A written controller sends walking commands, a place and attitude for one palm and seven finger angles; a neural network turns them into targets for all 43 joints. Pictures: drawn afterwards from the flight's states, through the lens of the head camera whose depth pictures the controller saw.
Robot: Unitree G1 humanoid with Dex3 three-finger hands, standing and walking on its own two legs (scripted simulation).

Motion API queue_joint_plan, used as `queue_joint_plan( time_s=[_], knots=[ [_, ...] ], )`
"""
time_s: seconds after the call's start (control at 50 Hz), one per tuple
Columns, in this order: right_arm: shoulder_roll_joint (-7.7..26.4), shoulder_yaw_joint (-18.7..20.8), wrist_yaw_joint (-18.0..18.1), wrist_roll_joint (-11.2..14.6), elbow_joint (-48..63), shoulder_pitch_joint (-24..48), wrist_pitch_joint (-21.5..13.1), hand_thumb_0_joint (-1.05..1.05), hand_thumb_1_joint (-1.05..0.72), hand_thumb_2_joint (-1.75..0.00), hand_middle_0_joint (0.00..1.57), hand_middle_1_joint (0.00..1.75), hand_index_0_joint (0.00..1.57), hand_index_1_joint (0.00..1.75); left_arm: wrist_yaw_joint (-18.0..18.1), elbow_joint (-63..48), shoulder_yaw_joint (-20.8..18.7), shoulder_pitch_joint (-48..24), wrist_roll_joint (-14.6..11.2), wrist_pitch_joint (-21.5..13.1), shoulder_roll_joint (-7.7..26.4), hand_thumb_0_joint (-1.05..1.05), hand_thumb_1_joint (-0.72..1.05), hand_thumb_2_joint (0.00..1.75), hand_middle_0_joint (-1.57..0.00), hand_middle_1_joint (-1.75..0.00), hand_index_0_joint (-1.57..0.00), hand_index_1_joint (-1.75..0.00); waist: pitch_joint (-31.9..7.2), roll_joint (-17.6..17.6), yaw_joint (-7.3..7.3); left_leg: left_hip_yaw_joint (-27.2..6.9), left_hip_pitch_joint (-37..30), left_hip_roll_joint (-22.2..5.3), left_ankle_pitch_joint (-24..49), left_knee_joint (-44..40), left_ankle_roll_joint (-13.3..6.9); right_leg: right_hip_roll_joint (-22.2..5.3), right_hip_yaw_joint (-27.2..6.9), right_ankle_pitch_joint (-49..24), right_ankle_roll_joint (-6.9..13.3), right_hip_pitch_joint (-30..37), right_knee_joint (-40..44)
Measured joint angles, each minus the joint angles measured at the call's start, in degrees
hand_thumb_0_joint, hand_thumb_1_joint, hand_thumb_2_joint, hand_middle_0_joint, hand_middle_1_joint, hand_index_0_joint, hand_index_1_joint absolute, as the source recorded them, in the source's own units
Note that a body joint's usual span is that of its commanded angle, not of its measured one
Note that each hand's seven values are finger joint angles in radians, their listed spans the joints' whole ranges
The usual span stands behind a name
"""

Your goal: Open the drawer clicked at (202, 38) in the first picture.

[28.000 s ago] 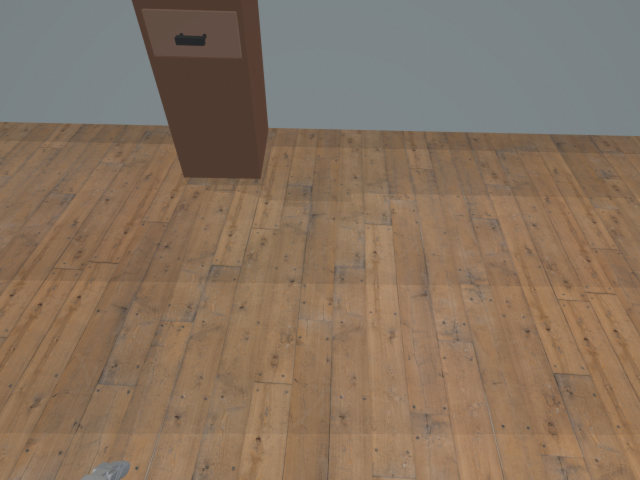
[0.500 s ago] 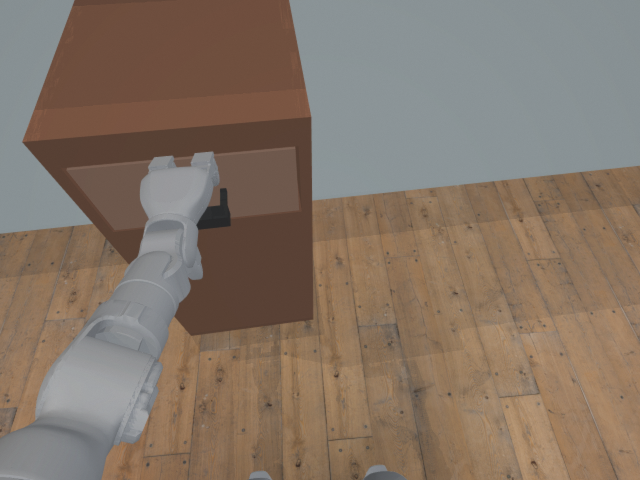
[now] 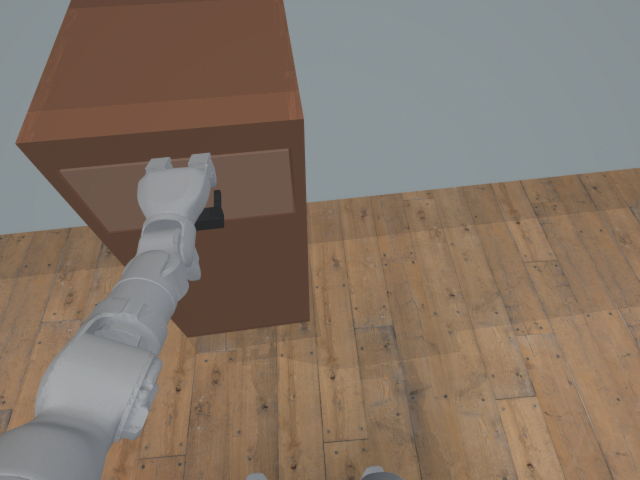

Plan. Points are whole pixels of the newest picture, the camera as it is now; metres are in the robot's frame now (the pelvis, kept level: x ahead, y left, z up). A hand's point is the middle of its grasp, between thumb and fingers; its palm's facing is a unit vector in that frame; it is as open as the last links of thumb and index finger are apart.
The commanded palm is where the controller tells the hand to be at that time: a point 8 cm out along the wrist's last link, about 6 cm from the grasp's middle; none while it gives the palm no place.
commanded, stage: re-aim the fingers above the handle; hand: left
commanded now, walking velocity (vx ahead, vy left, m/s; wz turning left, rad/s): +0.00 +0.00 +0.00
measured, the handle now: (190, 209) +0.53 +0.18 -0.05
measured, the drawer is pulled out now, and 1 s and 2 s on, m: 0.00 0.00 0.00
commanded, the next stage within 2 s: lower the fingers behind the handle in 0.16 s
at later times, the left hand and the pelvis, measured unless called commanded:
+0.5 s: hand (185, 227) +0.47 +0.17 -0.01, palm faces -0.12 -0.05 -0.99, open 13.9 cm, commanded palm +0.46 +0.17 +0.04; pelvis +0.00 +0.01 -0.01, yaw +0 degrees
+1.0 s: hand (190, 236) +0.47 +0.17 -0.04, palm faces -0.11 -0.03 -0.99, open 13.9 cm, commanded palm +0.45 +0.17 +0.00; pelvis -0.02 +0.01 -0.02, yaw -1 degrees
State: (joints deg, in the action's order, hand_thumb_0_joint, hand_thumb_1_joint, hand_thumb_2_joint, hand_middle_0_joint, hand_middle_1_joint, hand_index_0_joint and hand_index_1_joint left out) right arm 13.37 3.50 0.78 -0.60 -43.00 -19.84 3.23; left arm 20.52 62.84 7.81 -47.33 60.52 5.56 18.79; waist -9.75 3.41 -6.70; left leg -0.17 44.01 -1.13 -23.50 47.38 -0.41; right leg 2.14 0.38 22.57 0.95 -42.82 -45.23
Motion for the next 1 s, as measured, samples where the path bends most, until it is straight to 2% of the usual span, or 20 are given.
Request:
queue_joint_plan(
  time_s=[0.12,0.18,0.24,0.3,0.36,0.44,0.5,0.56,0.62,0.68,0.74,0.8,0.86,0.92,1.0],
  knots=[
    [0.2,0.07,-0.09,-0.39,0.94,0.26,-0.48,0.0,-0.91,-0.9,0.2,0.3,0.2,0.3,2.69,-0.82,-3.17,1.28,2.36,-2.96,-0.03,0.0,-0.49,0.3,-0.32,-1.2,-0.31,-1.2,-0.31,-0.27,-0.52,0.6,2.02,-0.14,-0.61,1.68,-0.08,0.13,-0.57,0.51,-0.04,-2.39,-1.98],
    [0.3,0.16,-0.29,-0.64,0.97,0.55,-0.54,0.0,-0.91,-0.9,0.2,0.3,0.2,0.3,4.85,-0.71,-4.46,1.5,3.4,-2.05,0.75,0.0,-0.49,0.3,-0.32,-1.2,-0.31,-1.2,-0.18,-0.11,-0.5,0.84,3.29,-0.16,-0.83,2.58,-0.17,0.14,-0.8,0.7,-0.14,-3.78,-2.97],
    [0.27,0.15,-0.49,-0.59,0.6,0.82,-0.58,0.0,-0.91,-0.9,0.2,0.3,0.2,0.3,5.87,0.64,-4.44,0.53,3.39,0.14,1.86,0.0,-0.49,0.3,-0.32,-1.2,-0.31,-1.2,0.32,0.08,-0.45,0.73,4.08,-0.03,-0.77,3.0,-0.26,0.02,-0.68,0.7,-0.24,-4.48,-3.35],
    [0.04,0.21,-0.56,-0.41,0.07,0.79,-0.54,0.0,-0.91,-0.9,0.2,0.3,0.2,0.3,4.99,1.26,-3.71,-0.56,2.17,2.02,2.76,0.0,-0.49,0.3,-0.32,-1.2,-0.32,-1.2,0.73,0.11,-0.27,0.52,4.09,0.05,-0.49,2.71,-0.32,-0.06,-0.49,0.4,-0.32,-4.31,-2.87],
    [-0.17,0.2,-0.53,-0.25,-0.44,0.26,-0.52,0.0,-0.91,-0.9,0.2,0.3,0.2,0.3,2.69,1.83,-2.08,-1.46,0.47,2.39,2.8,0.0,-0.49,0.3,-0.32,-1.2,-0.31,-1.2,0.66,-0.02,-0.09,0.26,3.41,0.15,-0.2,2.04,-0.39,-0.15,-0.25,0.07,-0.41,-3.39,-1.89],
    [-0.14,0.12,-0.3,-0.26,-0.55,-0.63,-0.55,0.0,-0.91,-0.9,0.2,0.3,0.2,0.3,-0.25,1.65,-0.49,-1.03,-0.09,0.13,2.01,0.0,-0.49,0.3,-0.32,-1.2,-0.31,-1.2,-0.17,-0.3,-0.25,0.1,2.89,0.21,-0.37,1.91,-0.5,-0.2,-0.1,0.1,-0.52,-2.63,-1.39],
    [0.08,0.22,-0.2,-0.46,-0.32,-0.91,-0.77,0.0,-0.9,-0.9,0.2,0.3,0.2,0.3,-0.34,1.08,-0.73,-0.01,0.91,-2.97,1.06,0.0,-0.49,0.3,-0.32,-1.2,-0.31,-1.2,-0.82,-0.39,-0.51,0.21,3.64,0.19,-0.95,2.98,-0.64,-0.18,-0.2,0.53,-0.65,-3.33,-2.25],
    [0.22,0.41,-0.27,-0.87,0.1,-0.74,-1.02,0.0,-0.9,-0.9,0.2,0.3,0.2,0.3,1.72,0.02,-2.45,1.17,2.46,-5.38,0.46,0.0,-0.49,0.3,-0.32,-1.2,-0.31,-1.2,-1.23,-0.43,-0.82,0.53,5.4,0.14,-1.68,4.73,-0.81,-0.14,-0.5,1.15,-0.78,-5.23,-4.04],
    [0.21,0.71,-0.75,-1.47,0.13,-0.34,-1.38,0.0,-0.9,-0.9,0.2,0.3,0.2,0.3,5.46,-0.66,-3.85,1.87,4.17,-5.48,0.06,0.0,-0.49,0.3,-0.32,-1.2,-0.31,-1.2,-1.54,-0.28,-0.85,0.81,7.76,0.12,-2.32,6.72,-0.93,-0.13,-0.74,1.75,-0.9,-7.72,-6.13],
    [-0.01,0.82,-1.44,-1.89,-0.32,0.37,-1.51,0.0,-0.91,-0.9,0.2,0.3,0.2,0.3,9.01,-0.08,-4.39,1.37,5.29,-3.01,-0.11,0.0,-0.49,0.3,-0.32,-1.2,-0.31,-1.2,-1.42,-0.03,-0.74,0.85,9.91,0.18,-2.71,8.44,-0.99,-0.19,-0.77,2.2,-1.0,-9.9,-7.93],
    [-0.39,0.76,-2.06,-1.93,-0.93,1.13,-1.31,0.0,-0.91,-0.9,0.2,0.3,0.2,0.3,10.54,1.26,-3.79,0.1,4.9,0.93,-0.2,0.0,-0.49,0.3,-0.32,-1.2,-0.31,-1.2,-0.88,0.37,-0.61,0.67,11.05,0.27,-2.68,9.24,-1.0,-0.28,-0.58,2.24,-1.07,-10.94,-8.69],
    [-0.91,0.34,-2.17,-1.68,-1.53,1.73,-0.91,0.0,-0.91,-0.9,0.2,0.3,0.2,0.3,9.6,2.79,-3.17,-1.32,3.23,3.96,-0.29,0.0,-0.49,0.3,-0.32,-1.2,-0.32,-1.2,-0.31,0.49,-0.61,0.56,10.86,0.3,-2.31,8.92,-0.98,-0.31,-0.47,1.91,-1.05,-10.71,-8.38],
    [-1.33,-0.13,-1.74,-1.38,-1.61,1.6,-0.78,0.0,-0.91,-0.9,0.2,0.3,0.2,0.3,7.05,3.78,-2.12,-2.18,1.33,5.05,-0.24,0.0,-0.49,0.3,-0.32,-1.2,-0.32,-1.2,-0.28,0.5,-0.85,0.43,9.94,0.29,-1.83,7.98,-0.92,-0.29,-0.36,1.45,-0.97,-9.75,-7.43],
    [-1.31,-0.78,-1.16,-1.18,-1.44,1.11,-1.04,0.0,-0.91,-0.9,0.2,0.3,0.2,0.3,4.7,5.12,-1.68,-2.86,0.93,3.75,0.04,0.0,-0.49,0.3,-0.32,-1.2,-0.32,-1.2,-0.58,0.36,-1.35,0.3,9.26,0.24,-1.66,7.5,-0.84,-0.23,-0.24,1.29,-0.87,-9.05,-6.93],
    [-0.75,-1.12,-0.61,-1.33,-0.72,0.32,-1.73,0.0,-0.9,-0.9,0.2,0.3,0.2,0.3,3.28,5.85,-2.25,-3.19,1.76,0.09,1.15,0.0,-0.49,0.3,-0.32,-1.2,-0.31,-1.2,-1.18,0.04,-2.14,0.24,10.39,0.11,-2.08,8.62,-0.71,-0.1,-0.17,1.75,-0.72,-10.25,-8.15]
  ],
)
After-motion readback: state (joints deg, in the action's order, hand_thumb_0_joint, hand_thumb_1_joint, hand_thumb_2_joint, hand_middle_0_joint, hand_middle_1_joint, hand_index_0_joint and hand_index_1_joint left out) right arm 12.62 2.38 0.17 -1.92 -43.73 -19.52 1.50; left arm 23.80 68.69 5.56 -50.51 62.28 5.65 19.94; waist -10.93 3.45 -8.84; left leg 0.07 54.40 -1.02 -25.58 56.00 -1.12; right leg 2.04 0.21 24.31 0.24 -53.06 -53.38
